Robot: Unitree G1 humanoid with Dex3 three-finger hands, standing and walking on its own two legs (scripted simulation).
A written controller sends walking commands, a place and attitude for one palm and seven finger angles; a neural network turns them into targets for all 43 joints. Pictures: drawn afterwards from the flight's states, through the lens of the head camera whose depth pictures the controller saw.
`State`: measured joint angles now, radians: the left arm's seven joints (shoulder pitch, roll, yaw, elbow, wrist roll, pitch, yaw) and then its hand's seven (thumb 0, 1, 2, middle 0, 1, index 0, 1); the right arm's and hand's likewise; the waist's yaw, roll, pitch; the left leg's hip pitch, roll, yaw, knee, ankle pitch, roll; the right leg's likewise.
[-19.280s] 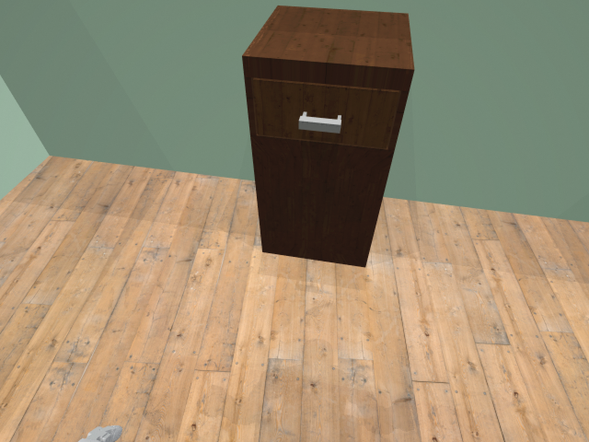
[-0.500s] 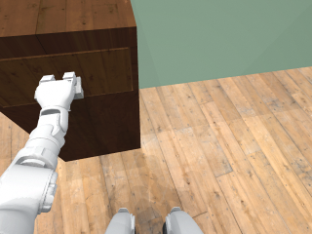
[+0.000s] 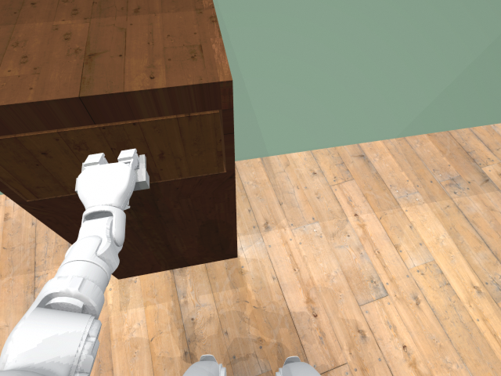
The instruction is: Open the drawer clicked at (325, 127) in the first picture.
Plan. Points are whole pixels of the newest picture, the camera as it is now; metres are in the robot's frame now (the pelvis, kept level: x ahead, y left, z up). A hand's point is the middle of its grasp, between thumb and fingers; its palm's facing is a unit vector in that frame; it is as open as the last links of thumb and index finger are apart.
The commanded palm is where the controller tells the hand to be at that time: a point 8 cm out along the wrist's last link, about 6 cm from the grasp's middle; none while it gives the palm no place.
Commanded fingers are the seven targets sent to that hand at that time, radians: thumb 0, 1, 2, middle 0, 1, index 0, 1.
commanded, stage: pull the drawer open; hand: left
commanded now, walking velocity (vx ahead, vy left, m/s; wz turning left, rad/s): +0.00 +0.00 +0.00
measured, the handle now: (114, 173) +0.47 +0.25 -0.01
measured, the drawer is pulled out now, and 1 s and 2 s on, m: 0.00 0.00 0.00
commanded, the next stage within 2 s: none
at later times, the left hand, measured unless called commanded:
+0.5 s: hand (120, 198) +0.42 +0.23 -0.03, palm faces -0.04 -0.01 -1.00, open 5.9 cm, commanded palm +0.43 +0.22 +0.03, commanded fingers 0.00 0.90 0.90 -0.40 -1.35 -0.40 -1.35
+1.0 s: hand (121, 199) +0.42 +0.23 -0.03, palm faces -0.05 -0.01 -1.00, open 5.9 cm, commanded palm +0.43 +0.22 +0.03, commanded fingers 0.00 0.90 0.90 -0.40 -1.35 -0.40 -1.35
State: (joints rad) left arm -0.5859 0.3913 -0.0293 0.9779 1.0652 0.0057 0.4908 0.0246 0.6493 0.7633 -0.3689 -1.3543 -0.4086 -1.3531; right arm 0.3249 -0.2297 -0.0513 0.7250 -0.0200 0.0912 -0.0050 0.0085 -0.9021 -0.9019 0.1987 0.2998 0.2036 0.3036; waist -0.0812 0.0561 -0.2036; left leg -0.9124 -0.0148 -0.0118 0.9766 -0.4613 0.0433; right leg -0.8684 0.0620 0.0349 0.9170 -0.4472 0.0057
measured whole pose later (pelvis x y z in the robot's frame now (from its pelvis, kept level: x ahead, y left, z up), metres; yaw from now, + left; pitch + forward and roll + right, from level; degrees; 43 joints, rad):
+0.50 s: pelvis +0.01 -0.01 +0.00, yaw +2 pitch +23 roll -2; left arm -0.63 0.36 -0.09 0.99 1.10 0.04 0.50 0.00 0.64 0.84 -0.39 -1.34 -0.41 -1.35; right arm 0.24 -0.23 -0.06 0.72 -0.03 0.10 -0.02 0.01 -0.90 -0.90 0.20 0.30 0.20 0.30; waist -0.05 0.05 -0.20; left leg -0.92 -0.03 -0.05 1.00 -0.48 0.03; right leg -0.86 0.04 -0.02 0.94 -0.48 -0.01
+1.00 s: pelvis -0.03 -0.02 -0.01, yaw +2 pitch +24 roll -2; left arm -0.76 0.46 -0.04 1.15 1.08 0.01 0.49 0.01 0.65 0.83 -0.38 -1.35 -0.40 -1.35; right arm 0.37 -0.25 -0.05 0.78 -0.02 0.04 -0.03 0.01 -0.90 -0.90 0.20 0.30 0.20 0.30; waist -0.13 0.06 -0.18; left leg -1.02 -0.02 -0.05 1.03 -0.43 0.02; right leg -0.97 0.06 -0.02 0.99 -0.43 -0.02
